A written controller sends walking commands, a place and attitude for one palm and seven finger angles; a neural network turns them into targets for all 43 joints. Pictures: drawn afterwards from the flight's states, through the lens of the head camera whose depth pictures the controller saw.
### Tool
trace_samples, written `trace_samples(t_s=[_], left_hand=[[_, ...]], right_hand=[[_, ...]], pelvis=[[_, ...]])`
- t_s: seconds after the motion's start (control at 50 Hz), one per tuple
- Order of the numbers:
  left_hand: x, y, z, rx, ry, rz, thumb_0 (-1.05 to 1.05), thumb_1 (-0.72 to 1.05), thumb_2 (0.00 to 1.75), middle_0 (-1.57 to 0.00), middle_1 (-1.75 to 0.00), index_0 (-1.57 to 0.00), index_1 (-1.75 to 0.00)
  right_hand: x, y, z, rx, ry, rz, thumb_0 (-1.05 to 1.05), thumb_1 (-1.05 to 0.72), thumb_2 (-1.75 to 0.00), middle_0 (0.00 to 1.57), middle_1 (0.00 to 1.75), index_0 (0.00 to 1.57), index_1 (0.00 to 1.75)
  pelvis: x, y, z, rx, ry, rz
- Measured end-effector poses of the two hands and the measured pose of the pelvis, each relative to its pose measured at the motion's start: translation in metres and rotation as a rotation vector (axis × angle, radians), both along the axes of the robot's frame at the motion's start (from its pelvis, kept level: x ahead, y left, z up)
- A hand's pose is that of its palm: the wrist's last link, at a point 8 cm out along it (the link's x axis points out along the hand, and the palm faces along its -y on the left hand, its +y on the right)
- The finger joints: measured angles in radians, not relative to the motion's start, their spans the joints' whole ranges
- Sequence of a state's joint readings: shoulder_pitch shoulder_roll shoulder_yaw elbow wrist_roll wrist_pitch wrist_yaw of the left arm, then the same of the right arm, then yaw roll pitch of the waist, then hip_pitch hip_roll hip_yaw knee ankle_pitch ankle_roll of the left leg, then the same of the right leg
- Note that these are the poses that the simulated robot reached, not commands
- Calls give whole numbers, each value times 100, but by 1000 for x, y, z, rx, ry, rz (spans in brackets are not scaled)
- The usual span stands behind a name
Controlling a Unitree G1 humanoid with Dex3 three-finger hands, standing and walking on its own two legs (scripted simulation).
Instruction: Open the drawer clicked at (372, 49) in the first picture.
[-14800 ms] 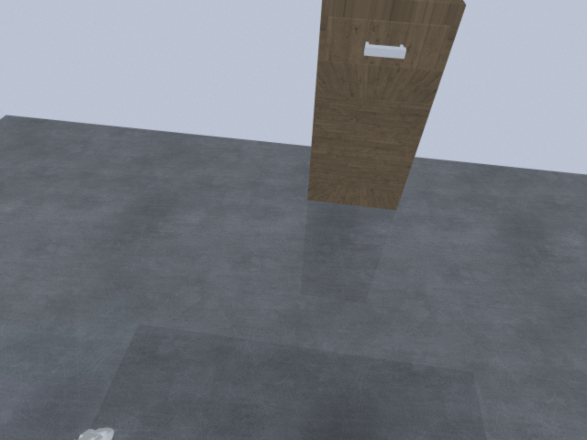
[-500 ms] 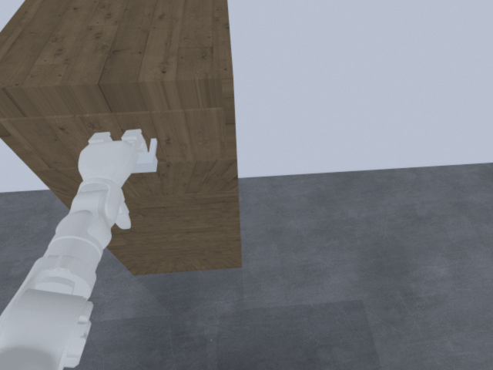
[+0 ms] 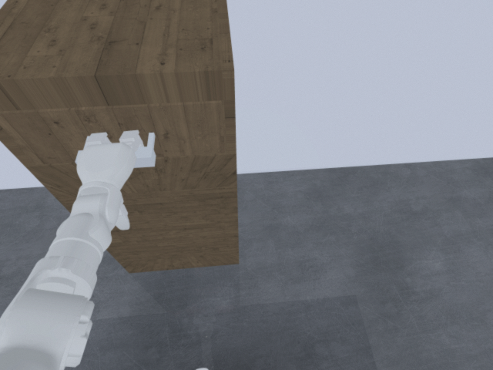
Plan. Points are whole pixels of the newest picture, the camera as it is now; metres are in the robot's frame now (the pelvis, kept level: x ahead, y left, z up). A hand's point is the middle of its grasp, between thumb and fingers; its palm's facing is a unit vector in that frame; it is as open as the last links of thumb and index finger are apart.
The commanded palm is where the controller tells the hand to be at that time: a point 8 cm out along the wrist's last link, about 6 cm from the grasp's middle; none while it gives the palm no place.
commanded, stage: lower the fingers behind the handle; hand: left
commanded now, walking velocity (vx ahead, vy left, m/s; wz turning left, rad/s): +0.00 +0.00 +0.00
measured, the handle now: (119, 149) +0.50 +0.24 +0.04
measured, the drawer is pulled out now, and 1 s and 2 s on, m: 0.00 0.00 0.10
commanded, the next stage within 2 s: close the thumb around the handle in 0.24 s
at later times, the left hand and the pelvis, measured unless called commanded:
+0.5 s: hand (120, 181) +0.44 +0.23 +0.02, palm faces -0.03 -0.05 -1.00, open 13.2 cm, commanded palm +0.42 +0.22 +0.07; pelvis +0.00 +0.01 +0.00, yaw +0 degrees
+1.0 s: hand (121, 179) +0.44 +0.23 +0.02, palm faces -0.04 -0.04 -1.00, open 6.3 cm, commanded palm +0.42 +0.22 +0.07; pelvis +0.00 +0.00 +0.00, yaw +0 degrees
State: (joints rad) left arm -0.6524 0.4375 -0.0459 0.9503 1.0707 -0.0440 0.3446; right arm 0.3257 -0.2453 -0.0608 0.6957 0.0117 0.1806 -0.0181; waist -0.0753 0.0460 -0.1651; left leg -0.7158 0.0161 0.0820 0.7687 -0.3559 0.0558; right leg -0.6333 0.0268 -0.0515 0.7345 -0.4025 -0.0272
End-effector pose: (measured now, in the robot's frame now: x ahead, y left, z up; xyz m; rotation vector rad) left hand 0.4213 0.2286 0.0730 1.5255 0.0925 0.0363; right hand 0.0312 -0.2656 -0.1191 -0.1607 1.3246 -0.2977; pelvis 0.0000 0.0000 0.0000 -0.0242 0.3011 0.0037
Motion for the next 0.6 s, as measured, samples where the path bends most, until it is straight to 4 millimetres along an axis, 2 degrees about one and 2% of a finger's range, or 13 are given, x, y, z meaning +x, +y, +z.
trace_samples(t_s=[0.42,0.5,0.6], left_hand=[[0,0,0,0,0,-3,0,-47,31,-28,-120,-32,-120],[0,-1,0,-1,0,3,0,-39,35,-28,-121,-33,-121],[1,-2,1,0,3,7,0,-19,43,-30,-123,-34,-123]], right_hand=[[-3,6,1,-1,-6,7,1,-90,-90,20,30,20,30],[-3,6,0,-1,-7,8,1,-90,-90,20,30,20,30],[0,6,0,1,-12,9,1,-90,-90,20,30,20,30]], pelvis=[[-3,6,-1,-5,-2,0],[-3,6,-1,-5,-2,1],[-3,5,-1,-4,-3,0]])
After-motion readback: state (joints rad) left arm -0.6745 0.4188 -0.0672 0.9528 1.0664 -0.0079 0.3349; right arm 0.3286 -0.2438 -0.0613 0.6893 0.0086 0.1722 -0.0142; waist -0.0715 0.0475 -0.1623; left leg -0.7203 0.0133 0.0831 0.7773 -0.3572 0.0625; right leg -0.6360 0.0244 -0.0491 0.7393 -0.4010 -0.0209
